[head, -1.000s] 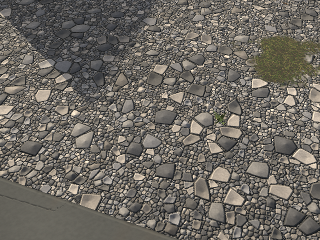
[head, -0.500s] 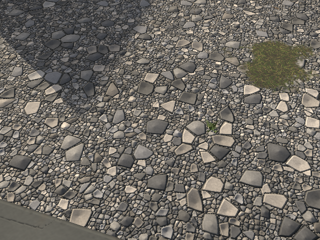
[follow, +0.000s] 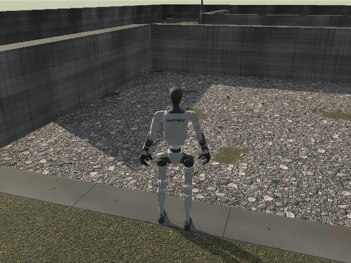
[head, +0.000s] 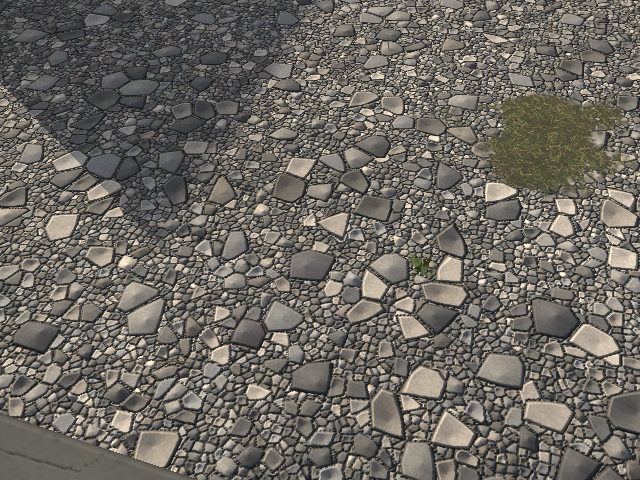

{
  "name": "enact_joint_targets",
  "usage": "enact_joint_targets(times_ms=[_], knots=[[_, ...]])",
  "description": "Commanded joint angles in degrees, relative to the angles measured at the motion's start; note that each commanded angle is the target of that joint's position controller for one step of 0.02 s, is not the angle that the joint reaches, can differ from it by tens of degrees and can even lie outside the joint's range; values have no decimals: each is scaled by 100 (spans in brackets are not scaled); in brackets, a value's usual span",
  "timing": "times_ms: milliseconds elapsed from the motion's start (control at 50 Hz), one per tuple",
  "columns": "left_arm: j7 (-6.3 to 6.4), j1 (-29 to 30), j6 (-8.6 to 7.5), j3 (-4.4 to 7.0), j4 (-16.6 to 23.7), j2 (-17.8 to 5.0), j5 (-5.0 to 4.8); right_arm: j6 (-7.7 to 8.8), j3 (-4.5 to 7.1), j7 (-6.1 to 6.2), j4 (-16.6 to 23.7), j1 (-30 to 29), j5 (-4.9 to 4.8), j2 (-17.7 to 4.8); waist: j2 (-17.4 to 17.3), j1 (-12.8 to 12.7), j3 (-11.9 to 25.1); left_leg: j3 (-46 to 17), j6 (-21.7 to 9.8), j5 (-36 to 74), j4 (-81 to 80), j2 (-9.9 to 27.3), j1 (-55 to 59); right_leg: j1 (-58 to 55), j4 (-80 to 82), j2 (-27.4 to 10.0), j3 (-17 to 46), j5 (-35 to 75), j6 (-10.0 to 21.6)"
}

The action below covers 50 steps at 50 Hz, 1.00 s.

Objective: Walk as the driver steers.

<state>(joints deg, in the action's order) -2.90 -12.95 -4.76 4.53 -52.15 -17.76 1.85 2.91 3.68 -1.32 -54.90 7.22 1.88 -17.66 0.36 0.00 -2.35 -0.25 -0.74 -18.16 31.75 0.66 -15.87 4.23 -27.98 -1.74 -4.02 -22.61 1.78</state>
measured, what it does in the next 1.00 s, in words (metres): goes down, turning right: right foot, then left foot 0.17 m lower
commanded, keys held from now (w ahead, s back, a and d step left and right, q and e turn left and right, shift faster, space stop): w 0.26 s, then w+e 0.74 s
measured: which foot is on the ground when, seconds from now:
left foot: down 0.00-0.60, up 0.62-0.96, down 0.98-1.00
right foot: down 0.00-0.16, up 0.18-0.56, down 0.58-0.98, up 1.00-1.00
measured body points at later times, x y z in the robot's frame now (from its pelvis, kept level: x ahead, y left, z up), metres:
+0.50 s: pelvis +0.20 +0.03 +0.00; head +0.21 +0.03 +0.45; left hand +0.37 +0.24 -0.12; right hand +0.11 -0.17 -0.15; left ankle +0.07 +0.14 -0.73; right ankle +0.31 -0.10 -0.69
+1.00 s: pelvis +0.51 -0.01 -0.15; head +0.52 -0.01 +0.30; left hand +0.53 +0.25 -0.29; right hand +0.64 -0.26 -0.24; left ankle +0.64 +0.08 -0.90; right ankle +0.30 -0.09 -0.71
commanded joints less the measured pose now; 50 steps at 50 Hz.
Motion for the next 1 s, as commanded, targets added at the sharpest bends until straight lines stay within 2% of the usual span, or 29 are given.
enact_joint_targets(times_ms=[20, 100, 160, 180, 200, 220, 260, 320, 360, 420, 440, 520, 580, 600, 620, 640, 660, 680, 700, 740, 780, 800, 840, 880, 900, 920, 960, 980, 1000], knots=[[291, -635, -66, 133, 52, -671, 67, 132, 32, 146, 586, -941, 184, -191, 826, -462, -884, 3, -335, -466, 377, 97, -1569, -528, 2221, -2114, 2361, -1614, 1495], [378, 65, 26, 73, 243, -823, -2, 243, 64, -23, 475, -511, 116, -244, 585, 30, -684, 613, -539, 214, -424, -227, 171, -78, 2051, -1303, 1051, -524, 1048], [232, -248, 112, 12, 17, -733, 345, 422, 132, -119, 173, 782, 99, -451, 152, 553, -118, 229, -642, 951, -609, -141, 2203, 952, 240, -713, 386, 725, 854], [89, -242, 36, -140, 200, -159, 420, 440, 175, -5, -53, 2057, 161, -817, -1056, 916, 685, -2005, -1642, 693, -1028, 1037, 3816, 2415, -1656, 165, -53, 117, 310], [-43, 121, -77, -157, 257, -61, 376, 442, 132, 4, -337, 3371, 316, -869, -1181, 1445, 527, -3828, -2125, 581, -2077, 1936, 4366, 3645, -3396, 551, 877, -1336, 287], [-20, 436, -233, -177, 352, 35, 177, 570, 102, -1, -323, 2953, 320, -773, -821, 1228, -481, -3342, -1906, 150, -2200, 2135, 3788, 4595, -4157, 244, 1438, -874, 523], [126, 228, -283, -68, 159, -322, 319, 508, -162, 19, -61, 1836, 220, -34, -338, 554, -463, -2064, -1544, 15, -2283, 1634, 2592, 3908, -4225, -200, 991, -144, 704], [72, -51, -56, -160, 57, 154, 317, 386, -364, 162, 150, 1281, 251, 356, -225, -33, -664, -863, -1268, 1295, -2837, 1436, 1324, 2951, -3368, -520, 922, 759, 608], [-23, 310, 1, -217, 182, 312, 209, 426, -345, 233, 110, 1393, 245, 200, -312, 0, -577, -122, -1098, 1704, -2992, 1133, 1119, 2675, -2333, -436, 550, 1323, 397], [-141, 969, 49, -283, 467, 469, 218, 389, -324, 42, -87, 1925, 369, -12, -468, 129, -427, 465, -1126, 2661, -2781, 1006, 641, 2079, -1705, -188, 236, 1854, 81], [-201, 233, -14, -289, 308, 499, 257, 370, -317, 21, -75, 1989, 614, -54, -464, -95, -386, 528, -1133, 3128, -2405, 1173, 397, 1780, -2774, -229, 501, 2740, 111], [-105, 107, -129, -113, 499, -46, 233, 400, -315, 79, 47, 1783, 487, -55, -301, -256, -413, 749, -968, 4045, -1404, 1318, 1203, 2294, -2663, -131, 373, 1592, 290], [-44, -1730, -269, 149, 66, -425, 94, 370, -125, -48, 161, 1514, 548, -616, -227, -994, -49, 1190, -763, 5483, 1316, 995, -18, -279, -2186, 662, -205, 1214, 485], [78, -2677, -343, 233, -136, -537, 174, 403, -91, -192, 101, 1663, 628, -618, 292, -1284, 310, 1095, -598, 4010, 3385, 579, -1016, -1478, -1679, 852, 46, 1639, 968], [185, -2881, -323, 111, -149, -567, 217, 407, -273, -383, 108, 2231, 673, 242, 1612, -879, 1223, 953, 0, -1648, 6222, -451, -2457, -2735, -791, -534, 2698, 3041, 2582], [139, -3441, -455, 26, -381, -510, 356, 466, -376, -453, 932, 719, 271, 437, 815, -1436, 874, -515, -132, -1995, 6677, -743, -4047, -2777, -32, -1099, 4513, 2578, 2748], [85, -2793, -664, -41, -336, -276, 207, 473, -315, -367, 1368, -124, 133, 190, 633, -1290, -354, -1221, -37, -1538, 6196, -231, -4780, -1428, 28, -1502, 5012, 1014, 2415], [30, -1975, -636, -143, -232, -4, 126, 414, -219, -197, 1336, -117, 154, -152, -238, -860, -561, -1255, -15, -950, 6001, 21, -4371, -130, -67, -1443, 4755, 444, 2343], [-35, -1414, -562, -253, -113, 84, 251, 352, -288, -107, 1376, 253, 239, -40, -195, -433, -417, -1297, -25, -619, 5871, 60, -3852, 1046, -157, -1441, 4679, 583, 2541], [-5, -179, -397, -567, 214, 588, 385, 131, -389, -11, 1267, 910, 544, 295, -306, 357, -503, -955, -64, -95, 4065, 337, -2348, 3395, 259, -700, 3409, -568, 1998], [113, 29, -489, -537, 397, 221, 330, 103, -540, 8, 1438, 1184, 573, 552, -15, 591, -83, -5, 94, 1707, 3514, 335, -32, 5181, -366, 175, 1950, -819, 1475], [278, -441, -610, -593, 337, 393, 295, 136, -544, -55, 1345, 1127, 603, 464, -166, 300, -125, -417, 286, 3983, 2602, 529, -355, 4665, -1045, 584, 1563, -690, 1154], [435, -1183, -634, -442, 164, -54, 113, 36, -636, -178, 1559, 478, 347, 370, -417, -298, -274, 78, 396, 4569, 245, 319, -175, 4234, -1691, 836, 1242, -1590, 848], [151, -2094, -501, -398, -71, -412, 144, -104, -650, -300, 1832, -147, 282, 280, -14, -516, -460, 213, 451, 3572, -108, 222, 413, 4054, -1656, 440, 2242, -2121, 1167], [496, -1534, -169, -215, -23, -215, -620, 170, -292, -9, 2112, -849, -701, -64, -13, -534, -137, -368, 344, 3377, -959, -96, -94, 2886, -1892, 273, 2702, -995, 1074], [634, -1648, 42, -234, -31, -159, -620, 302, -304, 55, 1989, -701, -798, -109, 134, -591, -138, -539, 266, 3980, -1939, 145, -283, 1914, -2598, 360, 2687, -759, 898], [652, -2001, 355, -249, -147, 74, -427, 449, -152, 20, 1382, 606, -445, -156, 143, -331, 430, -343, 113, 4849, -2032, 547, 919, 1587, -4585, 612, 2065, -466, 660], [540, -2055, 349, -263, -201, 350, -279, 405, -51, -20, 952, 2051, -356, -91, -10, 268, 1049, -558, -20, 5074, -739, 912, 2926, 3080, -6028, 834, 1849, -1817, 552], [439, -2644, 264, -381, -90, 841, -479, 358, -5, -32, 680, 2862, -212, -350, -939, 375, 1675, -1089, -501, 5646, 1047, 1860, 5000, 5237, -8298, 927, 1813, -3194, 311]])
